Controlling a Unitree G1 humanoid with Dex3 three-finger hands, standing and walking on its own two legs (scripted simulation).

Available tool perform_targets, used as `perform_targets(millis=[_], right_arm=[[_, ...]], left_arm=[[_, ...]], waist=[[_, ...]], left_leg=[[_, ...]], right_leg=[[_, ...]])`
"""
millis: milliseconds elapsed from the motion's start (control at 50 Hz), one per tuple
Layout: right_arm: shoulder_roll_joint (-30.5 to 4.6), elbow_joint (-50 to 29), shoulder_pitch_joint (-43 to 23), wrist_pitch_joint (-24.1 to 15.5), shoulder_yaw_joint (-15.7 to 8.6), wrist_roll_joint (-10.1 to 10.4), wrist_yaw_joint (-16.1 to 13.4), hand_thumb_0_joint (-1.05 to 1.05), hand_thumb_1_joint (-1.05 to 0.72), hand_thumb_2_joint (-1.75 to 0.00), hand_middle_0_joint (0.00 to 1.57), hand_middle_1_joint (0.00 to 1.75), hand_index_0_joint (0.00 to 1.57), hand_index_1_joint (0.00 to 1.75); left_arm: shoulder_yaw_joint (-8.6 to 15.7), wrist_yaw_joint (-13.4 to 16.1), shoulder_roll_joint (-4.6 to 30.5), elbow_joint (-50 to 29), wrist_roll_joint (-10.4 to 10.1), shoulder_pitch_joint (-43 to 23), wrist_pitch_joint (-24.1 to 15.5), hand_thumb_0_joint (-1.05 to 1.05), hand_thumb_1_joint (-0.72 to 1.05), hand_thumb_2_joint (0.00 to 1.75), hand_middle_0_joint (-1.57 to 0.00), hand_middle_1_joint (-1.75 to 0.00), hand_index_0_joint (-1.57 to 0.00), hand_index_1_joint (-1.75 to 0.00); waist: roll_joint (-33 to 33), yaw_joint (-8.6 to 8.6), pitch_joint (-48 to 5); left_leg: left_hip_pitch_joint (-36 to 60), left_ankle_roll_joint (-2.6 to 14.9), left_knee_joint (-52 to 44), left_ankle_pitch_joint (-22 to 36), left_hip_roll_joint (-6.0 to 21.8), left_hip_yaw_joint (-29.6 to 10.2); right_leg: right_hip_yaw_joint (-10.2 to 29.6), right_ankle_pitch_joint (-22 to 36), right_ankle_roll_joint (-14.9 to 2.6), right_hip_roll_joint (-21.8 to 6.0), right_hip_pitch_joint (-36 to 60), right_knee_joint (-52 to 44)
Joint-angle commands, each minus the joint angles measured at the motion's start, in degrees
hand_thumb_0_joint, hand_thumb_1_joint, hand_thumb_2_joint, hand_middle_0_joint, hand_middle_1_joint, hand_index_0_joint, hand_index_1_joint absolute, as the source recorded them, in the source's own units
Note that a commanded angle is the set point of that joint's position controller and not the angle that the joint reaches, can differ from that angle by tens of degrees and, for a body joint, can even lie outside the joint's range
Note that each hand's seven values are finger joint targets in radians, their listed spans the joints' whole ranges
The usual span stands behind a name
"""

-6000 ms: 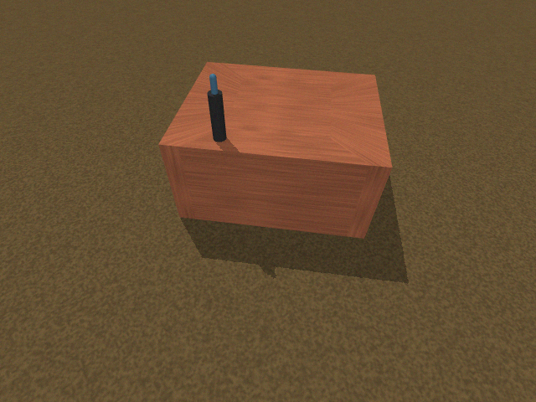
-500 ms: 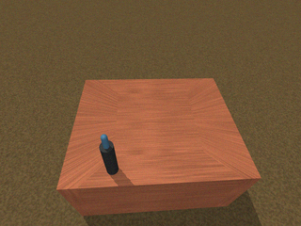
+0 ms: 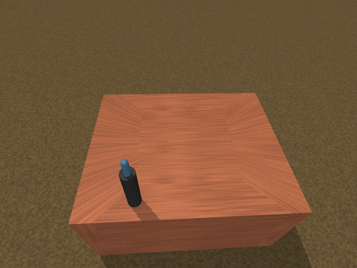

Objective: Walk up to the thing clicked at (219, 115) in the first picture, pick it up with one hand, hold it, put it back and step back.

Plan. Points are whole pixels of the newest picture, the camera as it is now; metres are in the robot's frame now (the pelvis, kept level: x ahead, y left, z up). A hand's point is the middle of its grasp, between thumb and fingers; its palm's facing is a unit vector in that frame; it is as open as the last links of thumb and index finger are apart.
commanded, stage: stand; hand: left
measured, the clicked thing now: (130, 183) +0.43 +0.17 -0.19
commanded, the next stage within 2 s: go down in 0.76 s
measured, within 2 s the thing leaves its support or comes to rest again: neither
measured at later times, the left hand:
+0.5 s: hand out of the picture +0.07 +0.25 -0.16, palm faces -0.03 -0.94 -0.34, open 7.4 cm
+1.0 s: hand out of the picture +0.13 +0.23 -0.16, palm faces +0.04 -0.95 -0.32, open 8.7 cm
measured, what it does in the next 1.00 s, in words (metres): stands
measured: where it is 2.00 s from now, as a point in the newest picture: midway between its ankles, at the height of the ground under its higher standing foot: outside the picture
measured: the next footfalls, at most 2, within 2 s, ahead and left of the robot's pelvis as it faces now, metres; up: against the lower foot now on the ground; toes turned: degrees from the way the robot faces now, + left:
none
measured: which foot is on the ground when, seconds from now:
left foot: down 0.00-1.00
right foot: down 0.00-1.00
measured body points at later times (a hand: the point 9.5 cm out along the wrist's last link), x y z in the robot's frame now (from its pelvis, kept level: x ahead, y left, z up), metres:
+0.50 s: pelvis +0.01 -0.01 +0.00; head +0.02 +0.00 +0.45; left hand +0.07 +0.30 -0.13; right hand +0.09 -0.31 -0.13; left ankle +0.05 +0.12 -0.74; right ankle -0.05 -0.15 -0.74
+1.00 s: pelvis +0.00 -0.01 -0.01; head +0.05 -0.01 +0.44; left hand +0.13 +0.28 -0.13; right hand +0.14 -0.30 -0.13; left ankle +0.05 +0.12 -0.74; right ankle -0.05 -0.15 -0.74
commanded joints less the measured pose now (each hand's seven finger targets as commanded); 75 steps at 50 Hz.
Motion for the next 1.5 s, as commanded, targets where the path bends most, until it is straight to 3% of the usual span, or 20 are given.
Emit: perform_targets(millis=[0, 100, 280, 580, 820, 840, 860, 880, 900, 920, 980, 1000, 1020, 1040, 1080, 1140, 1180, 1240, 1340, 1480], right_arm=[[-12.99, -3.58, -3.12, -1.04, -2.05, 0.01, -1.0, 0.0, -0.9, -0.9, 0.2, 0.3, 0.2, 0.3], [-12.91, -3.31, -2.22, -0.87, -1.97, 0.01, -0.96, 0.0, -0.9, -0.9, 0.2, 0.3, 0.2, 0.3], [-12.72, -3.59, -2.46, -1.27, -1.87, -0.02, -1.05, 0.0, -0.9, -0.9, 0.2, 0.3, 0.2, 0.3], [-12.51, -3.74, -2.42, -1.07, -1.87, 0.02, -1.13, 0.0, -0.9, -0.9, 0.2, 0.3, 0.2, 0.3], [-12.58, -4.23, -2.54, -1.29, -1.78, -0.11, -1.37, 0.0, -0.9, -0.9, 0.2, 0.3, 0.2, 0.3], [-12.43, -4.36, -2.92, -1.26, -1.76, -0.14, -1.4, 0.0, -0.82, -0.82, 0.12, 0.22, 0.12, 0.22], [-3.35, -24.47, -23.03, -7.21, -0.92, 5.34, -2.22, 0.0, -0.74, -0.74, 0.04, 0.14, 0.05, 0.14], [-7.03, -25.51, -18.17, -8.59, -1.12, 4.9, -2.95, 0.0, -0.66, -0.66, 0.04, 0.06, 0.05, 0.06], [-11.08, -15.31, -9.62, -7.25, -3.78, 4.52, -3.91, 0.0, -0.58, -0.58, 0.04, 0.05, 0.05, 0.05], [-11.78, -13.19, -8.12, -6.27, -5.35, 4.37, -3.92, 0.0, -0.5, -0.5, 0.04, 0.05, 0.05, 0.05], [-11.25, -23.48, -10.09, -7.09, -6.71, 4.52, -4.38, 0.0, -0.26, -0.26, 0.04, 0.05, 0.05, 0.05], [-12.03, -24.31, -4.35, -6.64, -8.44, 3.87, -4.28, 0.0, -0.18, -0.22, 0.05, 0.05, 0.05, 0.05], [-10.55, -18.94, 7.12, -5.38, -10.17, 3.14, -3.58, 0.0, -0.1, -0.21, 0.05, 0.05, 0.05, 0.05], [-9.8, -19.63, 9.97, -4.73, -10.18, 2.98, -2.9, 0.0, -0.02, -0.19, 0.05, 0.05, 0.05, 0.05], [-11.78, -32.72, -2.96, -5.38, -9.83, 2.93, -2.87, 0.0, 0.09, -0.16, 0.05, 0.05, 0.05, 0.05], [-4.05, -26.64, 1.23, -3.44, -5.86, 3.56, -1.95, 0.0, 0.22, -0.13, 0.05, 0.05, 0.05, 0.05], [-6.47, -31.78, -1.41, -4.26, -7.38, 3.52, -1.95, 0.0, 0.28, -0.11, 0.05, 0.05, 0.05, 0.05], [-6.35, -31.55, 4.98, -3.72, -7.52, 3.19, -1.74, 0.0, 0.43, -0.07, 0.05, 0.05, 0.05, 0.05], [-7.14, -36.97, -1.21, -6.18, -7.96, 2.44, -3.08, 0.0, 0.51, -0.05, 0.05, 0.05, 0.05, 0.05], [-6.16, -37.46, 3.95, -7.97, -8.07, 1.65, -4.48, 0.0, 0.52, -0.05, 0.05, 0.05, 0.05, 0.05]], left_arm=[[2.33, 0.92, 11.98, -3.13, 0.13, -1.24, -1.07, 0.0, 0.9, 0.9, -0.2, -0.3, -0.2, -0.3], [2.37, 0.75, 11.97, -3.01, 0.15, -1.4, -0.86, 0.0, 0.9, 0.9, -0.2, -0.3, -0.2, -0.3], [2.44, 0.78, 12.03, -3.33, 0.1, -1.21, -1.12, 0.0, 0.9, 0.9, -0.2, -0.3, -0.2, -0.3], [2.52, 0.96, 12.08, -3.41, 0.02, -2.11, -1.04, 0.0, 0.9, 0.9, -0.2, -0.3, -0.2, -0.3], [2.71, 1.01, 11.8, -3.7, 0.05, -1.33, -0.99, 0.0, 0.9, 0.9, -0.2, -0.3, -0.2, -0.3], [2.7, 1.06, 11.83, -3.69, -0.07, -1.21, -0.99, 0.0, 0.82, 0.82, -0.16, -0.22, -0.18, -0.22], [0.8, 1.17, 0.76, -23.79, -4.28, -21.31, -5.57, 0.0, 0.74, 0.74, -0.08, -0.14, -0.1, -0.14], [1.75, 2.06, 5.1, -25.17, -4.54, -25.89, -5.24, 0.0, 0.66, 0.66, -0.01, -0.06, -0.02, -0.06], [4.13, 2.69, 9.31, -16.91, -4.51, -19.08, -3.15, 0.0, 0.58, 0.58, -0.01, 0.0, 0.0, 0.0], [6.15, 2.48, 11.98, -12.36, -3.91, -13.71, -1.19, 0.0, 0.5, 0.5, -0.01, 0.0, 0.0, -0.02], [6.91, 1.71, 12.35, -14.48, -2.54, -15.48, 1.58, 0.0, 0.47, 0.3, -0.01, 0.0, 0.0, -0.02], [8.33, 1.24, 13.31, -14.24, -1.39, -11.5, 3.02, 0.0, 0.44, 0.28, -0.02, 0.0, -0.01, -0.02], [10.31, 0.34, 13.79, -10.36, -0.04, -4.64, 5.3, 0.0, 0.4, 0.25, -0.02, 0.0, -0.01, -0.01], [9.87, -0.6, 11.65, -9.8, 0.09, -0.34, 7.27, 0.0, 0.32, 0.22, -0.04, -0.01, -0.03, -0.01], [9.27, -0.78, 12.87, -19.38, 0.24, -10.4, 9.66, 0.0, 0.2, 0.16, -0.05, 0.0, -0.05, 0.0], [8.28, -1.85, 9.84, -19.07, -0.06, -7.47, 14.15, 0.0, 0.02, 0.13, -0.05, 0.0, -0.05, 0.0], [9.48, -2.13, 11.75, -23.9, -0.32, -9.55, 14.83, 0.0, -0.12, 0.11, -0.06, -0.01, -0.05, -0.02], [11.21, -3.02, 12.62, -26.06, -0.22, -5.45, 15.95, 0.0, -0.3, 0.09, -0.06, -0.04, -0.06, -0.04], [12.68, -3.82, 14.09, -32.02, 0.08, -11.83, 13.52, 0.0, -0.49, 0.06, -0.07, -0.03, -0.06, -0.04], [14.67, -4.14, 14.13, -34.65, -0.32, -4.14, 12.34, 0.0, -0.49, 0.05, -0.07, -0.03, -0.06, -0.03]], waist=[[0.78, -0.05, -3.8], [1.2, -0.41, -1.74], [0.88, -0.05, -4.34], [-0.24, -0.39, -2.75], [1.09, 0.26, -6.01], [0.71, 0.5, -6.15], [3.11, -2.19, -6.38], [4.44, -2.04, -6.92], [3.86, -3.18, -3.86], [3.69, -0.85, -2.48], [-1.5, -1.0, -19.3], [-0.98, -1.17, -22.13], [0.66, -1.06, -18.37], [0.73, -0.61, -18.13], [-0.01, -0.26, -23.61], [3.65, 0.4, -9.99], [2.48, 0.04, -10.73], [1.97, -0.33, -10.57], [1.05, -0.85, -15.74], [2.84, -0.59, -19.26]], left_leg=[[6.94, 1.18, -2.45, 4.41, 6.6, -6.58], [4.74, 0.9, -4.18, -2.04, 6.15, -7.05], [7.17, 0.99, -2.38, 7.54, 6.46, -6.74], [6.84, 0.74, -1.9, 6.77, 6.22, -6.21], [9.02, 1.12, -0.5, 13.76, 6.94, -5.64], [9.26, 1.28, 0.18, 15.84, 6.96, -5.51], [2.15, -0.37, 3.18, 7.46, -0.33, 0.06], [3.89, -0.8, 2.43, 2.96, -0.19, -0.27], [2.86, -0.8, 2.3, -1.23, -0.46, 0.16], [-0.58, -1.04, 4.05, -0.97, 0.07, 0.16], [2.52, -0.13, 9.27, 7.93, 0.13, -0.44], [3.08, 0.14, 10.26, 10.51, -0.13, -0.61], [0.88, 0.34, 10.53, 10.99, -0.56, -0.33], [1.51, 0.35, 10.32, 11.75, -0.74, -0.23], [4.39, 0.29, 8.64, 11.97, -1.04, -0.31], [-2.86, -0.26, 6.91, 1.17, -1.68, 0.34], [-4.49, -0.06, 7.14, -4.23, -1.28, 0.21], [-4.2, 0.39, 7.8, -2.61, -1.21, 0.39], [-2.63, 0.84, 11.18, 2.61, -0.65, -0.6], [-0.85, 0.9, 13.07, 7.02, -0.41, -0.92]], right_leg=[[3.07, 5.17, -3.09, -5.31, -6.92, -4.29], [3.17, 1.85, -3.41, -5.11, -7.76, -4.6], [2.99, 7.17, -3.19, -5.33, -6.21, -3.72], [3.08, 7.22, -3.27, -5.48, -6.86, -4.47], [2.73, 12.97, -2.97, -5.6, -4.26, -3.48], [2.49, 15.04, -2.83, -5.64, -4.16, -3.25], [-1.1, 13.44, -2.57, 2.75, -15.1, 3.59], [-1.22, 9.58, -2.87, 2.39, -13.97, 3.34], [-1.5, 5.71, -3.02, 2.63, -16.46, 3.07], [-2.01, 5.17, -3.05, 2.96, -16.88, 4.73], [-1.15, 13.87, -2.57, 3.45, -14.07, 9.36], [-1.22, 16.38, -2.57, 3.62, -14.12, 10.35], [-1.25, 16.34, -2.84, 3.73, -17.07, 10.7], [-1.37, 16.35, -2.87, 3.96, -16.89, 10.54], [-1.4, 16.02, -2.35, 3.66, -14.24, 9.07], [-1.6, 5.12, -3.03, 3.31, -21.49, 7.69], [-1.68, -0.12, -3.22, 3.52, -22.25, 7.71], [-1.44, 1.75, -2.92, 3.45, -21.76, 7.6], [-0.76, 7.84, -2.23, 3.1, -21.09, 10.64], [-0.94, 11.79, -2.04, 3.17, -20.33, 12.7]])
